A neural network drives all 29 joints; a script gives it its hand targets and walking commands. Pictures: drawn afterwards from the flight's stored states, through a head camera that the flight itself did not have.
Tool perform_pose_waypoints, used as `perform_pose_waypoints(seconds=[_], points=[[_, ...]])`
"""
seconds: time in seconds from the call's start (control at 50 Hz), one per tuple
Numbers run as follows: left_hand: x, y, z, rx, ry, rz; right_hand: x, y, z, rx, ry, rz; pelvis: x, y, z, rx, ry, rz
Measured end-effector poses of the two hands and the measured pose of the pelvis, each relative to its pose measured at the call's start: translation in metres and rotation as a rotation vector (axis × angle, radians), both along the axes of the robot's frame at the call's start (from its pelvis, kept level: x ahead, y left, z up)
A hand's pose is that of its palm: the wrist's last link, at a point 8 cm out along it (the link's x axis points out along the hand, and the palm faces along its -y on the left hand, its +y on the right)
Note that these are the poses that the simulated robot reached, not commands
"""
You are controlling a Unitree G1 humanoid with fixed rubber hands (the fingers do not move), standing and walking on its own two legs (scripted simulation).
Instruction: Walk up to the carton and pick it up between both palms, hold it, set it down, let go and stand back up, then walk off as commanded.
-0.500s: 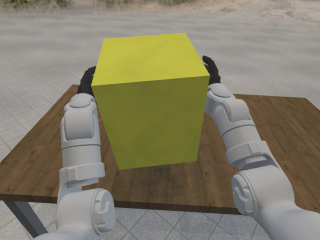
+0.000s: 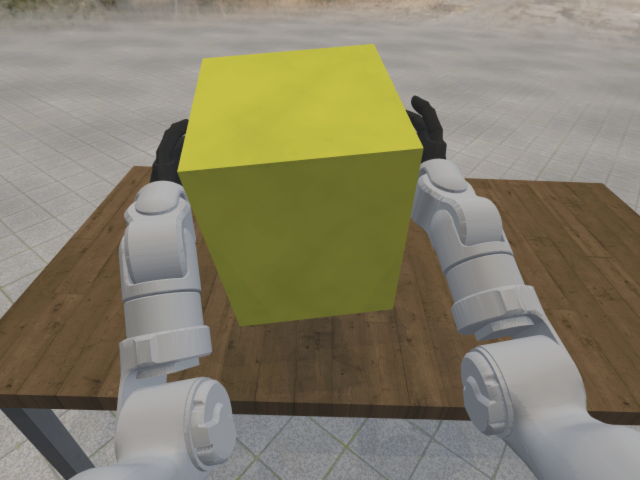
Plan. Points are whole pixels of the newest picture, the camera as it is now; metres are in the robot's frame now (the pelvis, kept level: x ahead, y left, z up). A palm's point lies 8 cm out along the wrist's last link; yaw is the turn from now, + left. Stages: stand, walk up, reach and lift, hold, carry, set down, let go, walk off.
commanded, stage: set down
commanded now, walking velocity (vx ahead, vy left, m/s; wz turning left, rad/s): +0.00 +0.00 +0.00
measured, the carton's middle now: (303, 191) +0.38 -0.02 +0.23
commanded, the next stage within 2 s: none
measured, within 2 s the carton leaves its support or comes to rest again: neither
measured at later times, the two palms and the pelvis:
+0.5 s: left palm (178, 235) +0.37 +0.13 +0.19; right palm (408, 222) +0.36 -0.16 +0.19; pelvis +0.00 -0.01 +0.00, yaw +1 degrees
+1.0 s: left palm (189, 257) +0.38 +0.13 +0.15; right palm (405, 237) +0.37 -0.16 +0.16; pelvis +0.01 +0.00 +0.00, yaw +0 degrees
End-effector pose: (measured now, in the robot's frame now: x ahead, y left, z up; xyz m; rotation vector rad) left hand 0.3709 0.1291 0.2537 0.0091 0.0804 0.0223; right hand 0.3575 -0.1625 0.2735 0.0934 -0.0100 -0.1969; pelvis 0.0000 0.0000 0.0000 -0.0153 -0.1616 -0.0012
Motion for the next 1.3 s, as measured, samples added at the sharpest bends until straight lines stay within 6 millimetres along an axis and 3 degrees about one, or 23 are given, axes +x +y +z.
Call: perform_pose_waypoints(seconds=[0.08, 0.14, 0.34, 0.44, 0.72, 0.92, 1.3], points=[[0.002, 0.000, 0.009, 0.006, -0.039, 0.005, 0.002, -0.001, 0.002, -0.010, -0.051, -0.002, 0.000, 0.000, 0.001, 0.005, -0.010, -0.008], [0.005, 0.001, 0.007, 0.024, -0.033, -0.002, 0.004, 0.000, -0.007, -0.018, -0.061, -0.005, 0.001, -0.001, 0.001, 0.009, -0.023, -0.006], [0.001, 0.012, -0.038, 0.072, -0.013, 0.013, 0.005, 0.012, -0.065, -0.052, -0.064, 0.008, 0.002, -0.006, 0.000, 0.008, -0.060, 0.022], [-0.001, 0.009, -0.058, 0.059, -0.002, 0.019, 0.003, 0.008, -0.080, -0.064, -0.068, 0.009, 0.002, -0.008, 0.000, 0.004, -0.060, 0.027], [0.012, -0.005, -0.073, 0.076, 0.036, 0.007, 0.013, -0.005, -0.093, -0.083, -0.042, -0.007, 0.010, -0.006, 0.000, 0.006, -0.033, 0.000], [0.008, -0.001, -0.098, 0.070, 0.076, 0.026, 0.014, -0.001, -0.115, -0.082, -0.013, 0.014, 0.014, -0.003, 0.001, 0.004, -0.015, -0.005], [0.011, -0.012, -0.124, 0.068, 0.149, 0.018, 0.015, -0.011, -0.133, -0.102, 0.050, 0.012, 0.010, -0.005, 0.002, 0.006, 0.037, -0.019]])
